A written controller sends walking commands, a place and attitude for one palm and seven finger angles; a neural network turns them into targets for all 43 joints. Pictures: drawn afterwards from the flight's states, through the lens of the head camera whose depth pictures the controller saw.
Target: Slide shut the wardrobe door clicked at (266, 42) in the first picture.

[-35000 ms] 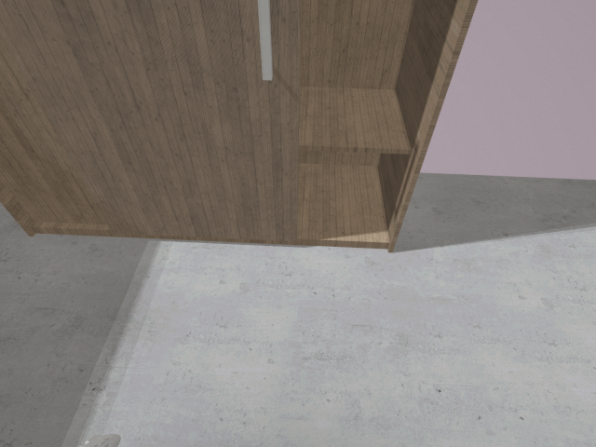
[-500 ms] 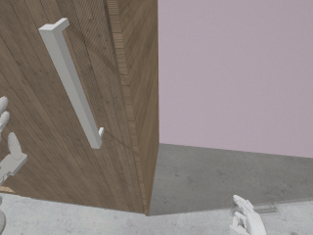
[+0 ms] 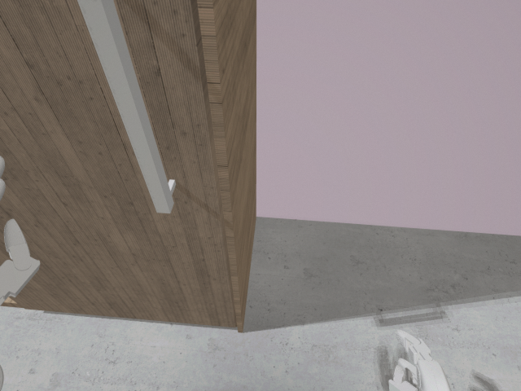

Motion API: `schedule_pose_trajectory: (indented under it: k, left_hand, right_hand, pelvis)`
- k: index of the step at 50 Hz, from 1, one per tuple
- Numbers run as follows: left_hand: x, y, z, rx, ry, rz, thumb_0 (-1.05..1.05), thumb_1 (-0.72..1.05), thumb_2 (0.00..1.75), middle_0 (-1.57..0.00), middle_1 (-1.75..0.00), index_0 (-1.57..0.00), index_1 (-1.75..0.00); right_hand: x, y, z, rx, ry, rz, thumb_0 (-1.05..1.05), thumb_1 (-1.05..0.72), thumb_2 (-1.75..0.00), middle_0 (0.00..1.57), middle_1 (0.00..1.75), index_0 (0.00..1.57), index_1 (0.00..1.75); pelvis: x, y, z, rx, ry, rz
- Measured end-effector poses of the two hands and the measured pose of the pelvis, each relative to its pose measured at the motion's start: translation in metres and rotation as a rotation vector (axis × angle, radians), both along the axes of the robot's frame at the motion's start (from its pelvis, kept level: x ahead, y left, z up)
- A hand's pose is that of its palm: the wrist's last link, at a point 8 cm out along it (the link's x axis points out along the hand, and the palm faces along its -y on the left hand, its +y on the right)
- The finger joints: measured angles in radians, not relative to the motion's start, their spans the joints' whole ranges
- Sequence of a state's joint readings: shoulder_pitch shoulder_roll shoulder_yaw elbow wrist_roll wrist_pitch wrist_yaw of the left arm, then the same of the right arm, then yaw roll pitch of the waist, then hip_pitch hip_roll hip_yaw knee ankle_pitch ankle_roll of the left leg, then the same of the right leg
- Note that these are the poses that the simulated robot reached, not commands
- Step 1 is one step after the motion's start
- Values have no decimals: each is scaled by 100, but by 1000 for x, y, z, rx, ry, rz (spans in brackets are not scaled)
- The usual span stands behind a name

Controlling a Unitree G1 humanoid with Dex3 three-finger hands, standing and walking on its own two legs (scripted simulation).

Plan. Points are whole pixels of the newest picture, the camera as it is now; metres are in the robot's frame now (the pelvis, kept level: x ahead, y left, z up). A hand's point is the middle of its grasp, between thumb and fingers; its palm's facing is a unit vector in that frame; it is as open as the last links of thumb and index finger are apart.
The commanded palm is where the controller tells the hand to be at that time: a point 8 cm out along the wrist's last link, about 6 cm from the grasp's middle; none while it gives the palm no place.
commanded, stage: step back with the hand held close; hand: left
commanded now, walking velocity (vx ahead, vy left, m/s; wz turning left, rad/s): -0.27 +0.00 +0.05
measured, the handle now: (144, 121) +0.42 +0.21 +0.21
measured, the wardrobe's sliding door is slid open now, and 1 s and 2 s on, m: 0.00 0.00 0.00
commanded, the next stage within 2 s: stop stepping back and stand still in 0.72 s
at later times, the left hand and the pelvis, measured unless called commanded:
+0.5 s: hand (13, 328) +0.14 +0.25 +0.18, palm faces +0.37 -0.80 -0.47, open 7.4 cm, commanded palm +0.07 +0.30 +0.19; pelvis -0.07 +0.00 +0.00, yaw +2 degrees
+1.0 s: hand out of the picture +0.06 +0.28 +0.18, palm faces +0.37 -0.85 -0.36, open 7.4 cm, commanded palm -0.01 +0.31 +0.19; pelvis -0.17 +0.03 -0.01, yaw -4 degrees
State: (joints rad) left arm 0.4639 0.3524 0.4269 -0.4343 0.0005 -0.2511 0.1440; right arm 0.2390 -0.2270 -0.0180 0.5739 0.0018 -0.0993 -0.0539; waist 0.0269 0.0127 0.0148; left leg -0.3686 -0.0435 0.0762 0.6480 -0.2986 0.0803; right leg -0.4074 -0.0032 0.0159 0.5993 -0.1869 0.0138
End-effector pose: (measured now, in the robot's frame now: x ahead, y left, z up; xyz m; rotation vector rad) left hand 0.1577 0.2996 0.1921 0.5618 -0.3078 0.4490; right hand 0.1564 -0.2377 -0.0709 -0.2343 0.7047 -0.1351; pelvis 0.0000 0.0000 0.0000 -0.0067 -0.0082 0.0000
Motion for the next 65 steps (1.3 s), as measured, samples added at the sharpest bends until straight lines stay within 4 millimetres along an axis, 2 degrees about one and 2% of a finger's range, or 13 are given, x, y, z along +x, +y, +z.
schedule_pose_trajectory:
  k: [7,13,22,27,34,39,42,46,50,53,57,60,65]
  left_hand:
    - [-13,-1,3,48,-27,-44,2,89,90,-21,-30,-22,-31]
    - [-27,6,10,84,-40,-4,2,89,90,-21,-30,-22,-31]
    - [-46,-17,-2,25,-6,-135,2,89,90,-21,-30,-22,-31]
    - [-68,-3,1,80,-34,-152,2,89,90,-21,-30,-22,-31]
    - [-97,33,11,59,-63,-34,2,89,90,-21,-30,-22,-31]
    - [-117,23,7,-55,-67,-49,2,89,90,-20,-30,-21,-30]
    - [-128,9,5,-33,-78,-112,2,89,90,-20,-30,-21,-30]
    - [-139,3,9,-20,-107,-204,2,89,90,-21,-30,-22,-30]
    - [-139,18,0,-34,-117,-198,1,89,90,-21,-30,-22,-31]
    - [-143,26,-4,-63,-75,-171,2,89,90,-21,-30,-22,-31]
    - [-169,20,4,-53,-9,-177,2,89,90,-21,-30,-21,-30]
    - [-199,17,9,12,22,-190,2,89,90,-21,-30,-21,-30]
    - [-227,37,11,-36,-39,-117,2,89,90,-21,-30,-22,-31]
  right_hand:
    - [-20,4,0,-22,13,6,2,-90,-90,21,30,20,30]
    - [-27,4,-2,-15,24,28,2,-90,-90,21,30,20,30]
    - [-38,-3,12,-44,-8,20,2,-90,-90,21,30,20,30]
    - [-59,-4,15,-94,5,-5,1,-90,-90,20,30,20,30]
    - [-94,17,16,-77,44,20,1,-90,-90,20,30,20,30]
    - [-113,38,19,-30,38,60,2,-90,-90,20,30,20,30]
    - [-125,42,14,-8,3,74,1,-90,-90,21,30,20,30]
    - [-151,40,11,-12,-2,9,1,-90,-90,21,31,20,30]
    - [-180,31,13,-47,-28,-71,1,-90,-90,21,31,20,30]
    - [-207,29,19,-51,-24,-101,1,-90,-90,21,30,20,30]
    - [-241,28,30,-43,-5,-106,2,-90,-90,20,30,20,30]
    - [-261,23,26,-47,24,-99,1,-90,-90,21,30,20,30]
    - [-288,16,21,-87,102,-121,2,-90,-90,21,30,20,30]
  pelvis:
    - [-15,2,-2,-12,-1,20]
    - [-23,-4,-1,-22,24,12]
    - [-56,-5,-1,-35,29,18]
    - [-71,5,-5,-46,23,26]
    - [-96,12,7,-97,33,25]
    - [-117,12,14,-103,65,-2]
    - [-138,9,6,-62,69,-41]
    - [-154,16,1,-70,16,-64]
    - [-166,25,-7,-54,3,-71]
    - [-185,28,0,-28,-22,-80]
    - [-202,28,15,-41,-23,-75]
    - [-215,29,13,-23,-7,-66]
    - [-231,39,16,-7,-9,-90]
